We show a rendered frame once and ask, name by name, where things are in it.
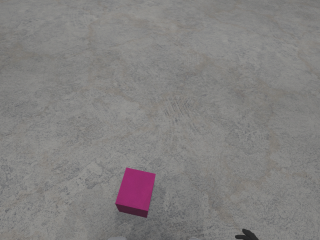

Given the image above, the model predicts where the carton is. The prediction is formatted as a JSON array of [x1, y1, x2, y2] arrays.
[[115, 167, 156, 218]]

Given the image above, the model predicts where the robot right hand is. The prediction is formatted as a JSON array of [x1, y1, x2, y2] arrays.
[[235, 229, 259, 240]]

